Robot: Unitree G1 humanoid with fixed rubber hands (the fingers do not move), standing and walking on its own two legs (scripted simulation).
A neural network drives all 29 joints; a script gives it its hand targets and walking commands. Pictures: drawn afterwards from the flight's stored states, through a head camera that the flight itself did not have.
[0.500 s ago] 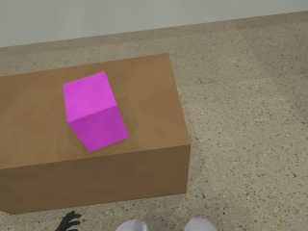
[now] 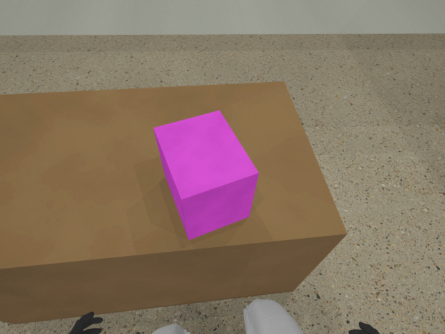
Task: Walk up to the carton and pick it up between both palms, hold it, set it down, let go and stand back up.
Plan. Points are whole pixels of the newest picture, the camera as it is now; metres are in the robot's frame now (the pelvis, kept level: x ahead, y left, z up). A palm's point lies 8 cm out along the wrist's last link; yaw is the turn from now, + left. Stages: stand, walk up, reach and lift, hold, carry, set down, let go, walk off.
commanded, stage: walk up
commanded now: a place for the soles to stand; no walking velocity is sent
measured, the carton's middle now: (204, 175) +0.46 +0.02 -0.06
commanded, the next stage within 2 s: none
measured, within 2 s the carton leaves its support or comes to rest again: neither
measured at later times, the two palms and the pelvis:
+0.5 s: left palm (72, 313) +0.19 +0.26 -0.07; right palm out of the picture +0.11 -0.24 -0.08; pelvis +0.04 +0.02 +0.02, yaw -4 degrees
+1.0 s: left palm (88, 320) +0.17 +0.24 -0.08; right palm out of the picture +0.04 -0.32 -0.08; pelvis +0.01 -0.02 +0.01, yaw -8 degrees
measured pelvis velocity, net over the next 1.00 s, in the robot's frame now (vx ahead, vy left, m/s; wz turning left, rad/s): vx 0.01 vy -0.02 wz -0.14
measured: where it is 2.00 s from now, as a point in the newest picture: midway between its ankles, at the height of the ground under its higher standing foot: outside the picture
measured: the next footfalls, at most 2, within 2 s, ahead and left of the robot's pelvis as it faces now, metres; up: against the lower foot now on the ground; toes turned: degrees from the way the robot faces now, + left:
right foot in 0.18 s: +0.11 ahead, -0.10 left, +0.00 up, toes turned -2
right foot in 1.10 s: +0.02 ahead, -0.20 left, +0.00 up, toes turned -3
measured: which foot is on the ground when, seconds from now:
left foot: down 0.00-1.00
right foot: up 0.00-0.16, down 0.18-0.84, up 0.86-1.00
